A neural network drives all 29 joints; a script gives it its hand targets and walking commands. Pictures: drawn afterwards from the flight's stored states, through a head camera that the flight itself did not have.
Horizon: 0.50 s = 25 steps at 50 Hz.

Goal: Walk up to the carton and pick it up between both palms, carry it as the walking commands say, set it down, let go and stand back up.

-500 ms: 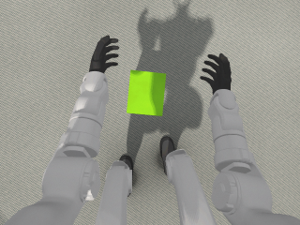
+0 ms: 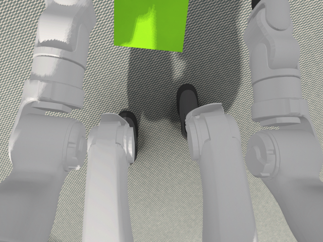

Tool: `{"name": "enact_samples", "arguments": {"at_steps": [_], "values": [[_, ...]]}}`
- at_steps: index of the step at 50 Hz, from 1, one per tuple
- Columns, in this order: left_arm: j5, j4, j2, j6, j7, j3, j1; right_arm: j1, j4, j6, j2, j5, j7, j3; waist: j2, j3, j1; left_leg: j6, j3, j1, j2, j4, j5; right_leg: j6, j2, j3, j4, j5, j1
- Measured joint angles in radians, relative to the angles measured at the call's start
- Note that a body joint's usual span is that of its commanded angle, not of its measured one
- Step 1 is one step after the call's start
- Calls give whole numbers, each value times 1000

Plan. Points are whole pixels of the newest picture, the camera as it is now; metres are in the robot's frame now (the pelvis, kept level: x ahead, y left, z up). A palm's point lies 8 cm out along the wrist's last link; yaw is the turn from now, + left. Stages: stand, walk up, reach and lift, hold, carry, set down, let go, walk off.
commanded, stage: reach and lift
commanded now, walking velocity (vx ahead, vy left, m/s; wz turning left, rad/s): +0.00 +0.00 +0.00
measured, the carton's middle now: (152, 11) +0.51 -0.02 -0.37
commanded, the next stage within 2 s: none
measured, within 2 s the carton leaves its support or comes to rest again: leaves its support in 1.96 s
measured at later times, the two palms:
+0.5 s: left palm out of the picture +0.56 +0.09 -0.25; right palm out of the picture +0.51 -0.18 -0.26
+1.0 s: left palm out of the picture +0.56 +0.08 -0.30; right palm out of the picture +0.53 -0.19 -0.29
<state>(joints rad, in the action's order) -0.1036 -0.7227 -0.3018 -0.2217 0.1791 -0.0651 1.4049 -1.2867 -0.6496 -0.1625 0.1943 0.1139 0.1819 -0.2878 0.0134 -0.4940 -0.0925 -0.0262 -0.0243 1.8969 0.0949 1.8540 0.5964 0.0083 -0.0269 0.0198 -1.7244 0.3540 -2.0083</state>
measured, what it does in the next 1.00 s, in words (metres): lowers itself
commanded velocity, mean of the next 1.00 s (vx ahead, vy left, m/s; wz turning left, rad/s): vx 0.00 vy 0.00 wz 0.00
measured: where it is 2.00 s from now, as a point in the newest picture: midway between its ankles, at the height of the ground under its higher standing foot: (159, 134)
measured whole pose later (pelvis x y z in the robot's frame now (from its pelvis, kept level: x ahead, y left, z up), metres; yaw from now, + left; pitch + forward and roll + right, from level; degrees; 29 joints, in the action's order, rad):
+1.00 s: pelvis +0.02 +0.01 -0.10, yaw +0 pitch +44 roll -2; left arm -0.08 -1.09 -0.23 -0.01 0.15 0.05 1.42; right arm -1.41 -1.22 0.06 0.25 0.20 0.11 -0.25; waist -0.02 -0.26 -0.11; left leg -0.01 -0.02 2.28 0.09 2.19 0.68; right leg 0.02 0.02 -0.01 -2.04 0.43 -2.37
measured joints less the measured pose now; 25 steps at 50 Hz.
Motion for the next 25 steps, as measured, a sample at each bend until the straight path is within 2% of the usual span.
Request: {"name": "enact_samples", "arguments": {"at_steps": [4, 9, 11, 15, 19, 22, 25], "values": [[-55, -2, -43, -7, -19, 3, -21, -1, -4, -47, 15, 36, 40, 102, -13, -35, -7, -12, 15, 25, -9, 79, 32, -13, -14, 8, -91, 15, -50], [-75, -65, -57, 27, -45, -4, -12, 9, -2, -31, 23, 48, 71, 98, -56, -29, -28, -22, 33, 47, -15, 160, 55, -23, -26, 20, -183, 21, -97], [-57, -149, -49, 48, -62, -28, 27, -16, -67, -22, 20, 67, 52, 126, -68, -22, -27, -24, 33, 59, -19, 186, 55, -25, -31, 17, -204, 13, -113], [-3, -329, -15, 87, -97, -72, 80, -82, -284, -5, -6, 68, 3, 182, -60, 86, -16, -27, 31, 156, -29, 235, 43, -21, -43, 11, -234, -18, -209], [28, -486, 0, 120, -111, -85, 132, -145, -461, 54, -18, 13, 9, 103, -28, 135, -12, -26, 14, 218, -4, 293, 31, -15, -17, -5, -279, -18, -249], [25, -519, -5, 126, -127, -59, 157, -182, -526, 87, -5, -2, 6, 51, -17, 129, -8, -24, 1, 249, 13, 326, 20, -8, 1, -18, -298, -19, -260], [10, -527, -12, 135, -126, -8, 179, -208, -568, 117, 16, 14, -13, 45, -21, 115, -7, -19, -6, 277, 26, 336, 6, -1, 15, -24, -299, -22, -269]]}}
